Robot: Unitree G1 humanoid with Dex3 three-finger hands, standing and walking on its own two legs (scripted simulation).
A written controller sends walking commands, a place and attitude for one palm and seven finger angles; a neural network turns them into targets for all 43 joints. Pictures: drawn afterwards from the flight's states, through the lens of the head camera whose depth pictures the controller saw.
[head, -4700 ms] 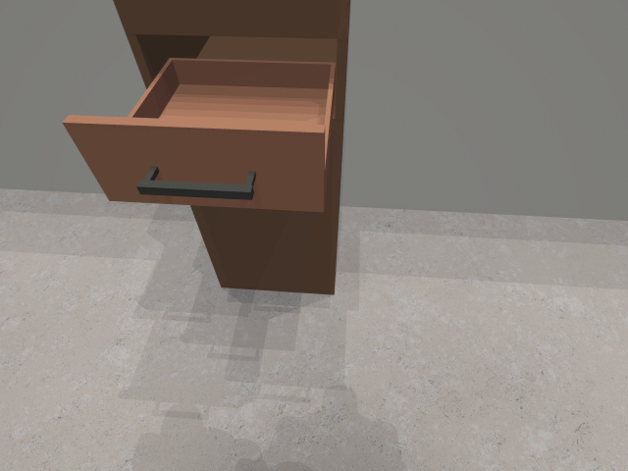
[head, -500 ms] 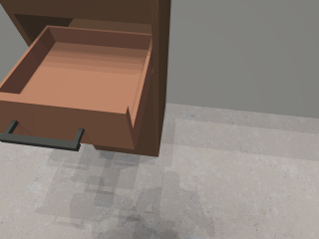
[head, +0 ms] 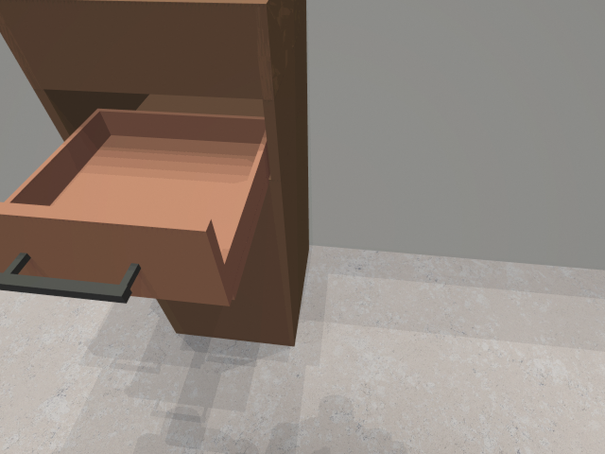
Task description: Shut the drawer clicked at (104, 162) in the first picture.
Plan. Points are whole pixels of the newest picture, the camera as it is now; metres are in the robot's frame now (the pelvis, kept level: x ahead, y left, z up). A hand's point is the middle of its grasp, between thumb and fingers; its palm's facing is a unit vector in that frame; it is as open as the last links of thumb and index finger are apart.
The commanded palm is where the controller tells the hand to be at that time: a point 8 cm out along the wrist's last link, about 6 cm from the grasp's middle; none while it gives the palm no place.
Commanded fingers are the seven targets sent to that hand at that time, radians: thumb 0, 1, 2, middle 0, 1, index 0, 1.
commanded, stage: come to a stop and stand still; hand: left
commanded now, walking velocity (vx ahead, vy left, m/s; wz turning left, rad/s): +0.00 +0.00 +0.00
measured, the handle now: (69, 276) +0.30 +0.34 +0.09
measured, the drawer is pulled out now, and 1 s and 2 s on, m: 0.30 0.30 0.30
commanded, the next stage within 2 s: look again from close up in 0.24 s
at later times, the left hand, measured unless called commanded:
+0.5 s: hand out of the picture +0.03 +0.17 -0.16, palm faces -0.01 -0.97 -0.24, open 7.4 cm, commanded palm none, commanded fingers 0.00 0.90 0.90 -0.20 -0.30 -0.20 -0.30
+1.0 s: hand out of the picture +0.02 +0.18 -0.16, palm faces +0.01 -0.97 -0.24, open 7.4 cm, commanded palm none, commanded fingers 0.00 0.90 0.90 -0.20 -0.30 -0.20 -0.30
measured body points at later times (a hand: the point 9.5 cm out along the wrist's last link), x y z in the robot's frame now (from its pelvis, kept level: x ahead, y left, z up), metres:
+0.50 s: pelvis +0.01 -0.02 +0.01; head +0.01 -0.03 +0.46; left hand +0.03 +0.22 -0.14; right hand -0.01 -0.26 -0.15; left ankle +0.02 +0.12 -0.73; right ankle -0.03 -0.08 -0.73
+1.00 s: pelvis +0.01 -0.01 +0.01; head +0.01 -0.02 +0.46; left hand +0.02 +0.23 -0.14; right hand +0.05 -0.26 -0.15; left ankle +0.02 +0.12 -0.73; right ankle -0.03 -0.08 -0.73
